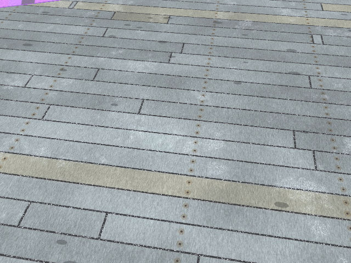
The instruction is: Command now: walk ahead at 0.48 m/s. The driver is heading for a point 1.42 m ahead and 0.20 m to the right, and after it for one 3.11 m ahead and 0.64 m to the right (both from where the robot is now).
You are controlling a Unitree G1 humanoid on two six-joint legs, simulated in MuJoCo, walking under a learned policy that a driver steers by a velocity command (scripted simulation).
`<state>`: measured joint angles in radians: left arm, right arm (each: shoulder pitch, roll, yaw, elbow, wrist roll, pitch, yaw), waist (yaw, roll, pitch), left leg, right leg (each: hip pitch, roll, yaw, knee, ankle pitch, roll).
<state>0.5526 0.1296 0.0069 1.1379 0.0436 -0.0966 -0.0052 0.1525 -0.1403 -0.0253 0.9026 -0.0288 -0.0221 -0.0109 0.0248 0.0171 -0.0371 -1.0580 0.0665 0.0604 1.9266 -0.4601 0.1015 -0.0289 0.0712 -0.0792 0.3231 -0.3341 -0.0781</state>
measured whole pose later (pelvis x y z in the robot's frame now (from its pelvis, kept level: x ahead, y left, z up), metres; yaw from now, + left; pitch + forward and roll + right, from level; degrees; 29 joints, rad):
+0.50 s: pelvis +0.32 +0.05 +0.13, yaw +0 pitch +3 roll +0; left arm 0.11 0.17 0.02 0.75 0.03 -0.05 -0.02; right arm 0.45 -0.18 -0.04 1.06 -0.01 -0.12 0.01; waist -0.02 -0.02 -0.01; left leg -0.17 -0.08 0.13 0.40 -0.27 0.12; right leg -0.84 -0.07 0.02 1.19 -0.04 -0.10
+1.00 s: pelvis +0.61 +0.01 +0.13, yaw +0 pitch +0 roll +0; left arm 0.41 0.20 0.05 0.96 0.01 -0.10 -0.01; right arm 0.21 -0.22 -0.05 0.84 -0.03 -0.05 0.02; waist 0.02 0.03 0.01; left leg -0.59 0.09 -0.02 1.07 -0.19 0.05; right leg -0.08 0.10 -0.10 0.26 -0.19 -0.12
